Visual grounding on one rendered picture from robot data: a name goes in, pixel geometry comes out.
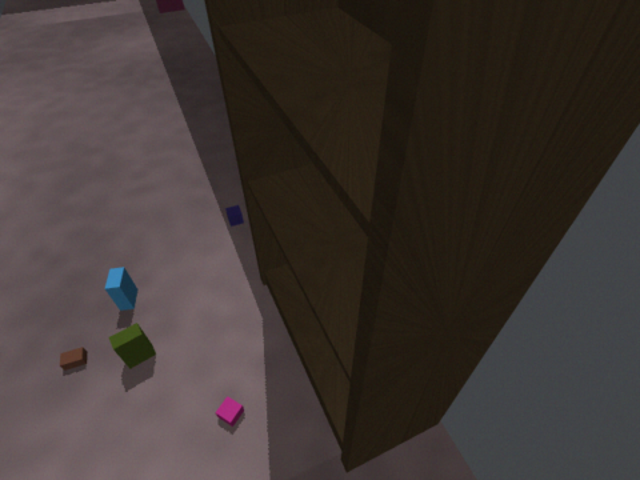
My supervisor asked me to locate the bookshelf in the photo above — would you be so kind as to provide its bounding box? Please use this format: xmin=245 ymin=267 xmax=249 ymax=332
xmin=205 ymin=0 xmax=640 ymax=472

